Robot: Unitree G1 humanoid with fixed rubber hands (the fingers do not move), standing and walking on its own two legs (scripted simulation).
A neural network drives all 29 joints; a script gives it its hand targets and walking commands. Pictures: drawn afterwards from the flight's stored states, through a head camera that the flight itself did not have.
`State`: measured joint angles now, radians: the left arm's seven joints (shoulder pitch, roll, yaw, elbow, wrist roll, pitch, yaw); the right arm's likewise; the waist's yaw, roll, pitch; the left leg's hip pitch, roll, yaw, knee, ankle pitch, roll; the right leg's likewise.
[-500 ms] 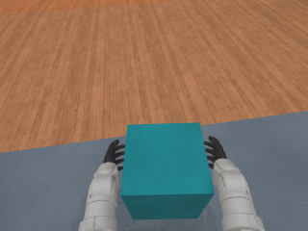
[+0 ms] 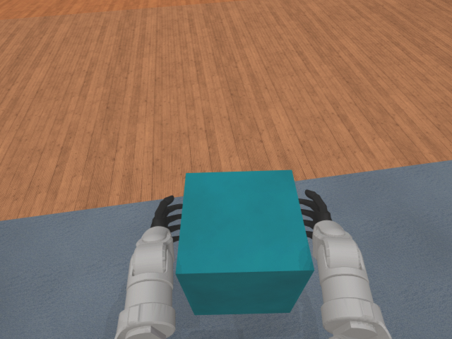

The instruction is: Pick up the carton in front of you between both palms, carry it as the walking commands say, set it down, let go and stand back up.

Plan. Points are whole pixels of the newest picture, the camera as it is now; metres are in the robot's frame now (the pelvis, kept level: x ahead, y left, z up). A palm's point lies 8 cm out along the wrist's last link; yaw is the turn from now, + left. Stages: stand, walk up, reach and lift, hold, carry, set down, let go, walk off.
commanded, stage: reach and lift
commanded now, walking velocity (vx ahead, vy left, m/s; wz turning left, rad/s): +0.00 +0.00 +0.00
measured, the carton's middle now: (240, 246) +0.31 +0.00 -0.04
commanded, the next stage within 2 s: hold in 0.54 s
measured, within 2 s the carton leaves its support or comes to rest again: neither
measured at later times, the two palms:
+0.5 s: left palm (160, 230) +0.30 +0.15 +0.04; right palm (322, 224) +0.30 -0.15 +0.04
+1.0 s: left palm (157, 229) +0.29 +0.15 +0.06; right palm (325, 223) +0.29 -0.15 +0.06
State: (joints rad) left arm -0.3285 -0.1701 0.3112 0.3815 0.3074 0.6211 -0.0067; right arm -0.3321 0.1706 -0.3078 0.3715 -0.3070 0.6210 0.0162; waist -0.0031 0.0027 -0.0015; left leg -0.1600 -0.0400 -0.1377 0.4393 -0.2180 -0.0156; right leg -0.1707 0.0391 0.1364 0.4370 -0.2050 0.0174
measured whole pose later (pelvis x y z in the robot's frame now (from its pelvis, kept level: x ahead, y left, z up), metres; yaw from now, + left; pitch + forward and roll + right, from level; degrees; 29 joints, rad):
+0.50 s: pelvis +0.02 +0.00 +0.00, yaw +0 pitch -5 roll +0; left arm -0.26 -0.15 0.22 0.29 0.28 0.69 0.00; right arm -0.26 0.15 -0.23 0.28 -0.28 0.69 0.01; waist 0.00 0.00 -0.01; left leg -0.08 -0.03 -0.14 0.36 -0.21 -0.01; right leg -0.09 0.03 0.13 0.36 -0.19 0.01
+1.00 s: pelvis +0.00 +0.00 +0.00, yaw +0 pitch -7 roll +0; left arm -0.30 -0.16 0.26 0.27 0.29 0.76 -0.01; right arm -0.31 0.16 -0.26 0.26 -0.29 0.76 0.02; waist 0.00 0.00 0.01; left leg -0.05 -0.03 -0.13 0.37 -0.20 -0.01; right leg -0.06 0.03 0.13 0.37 -0.18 0.01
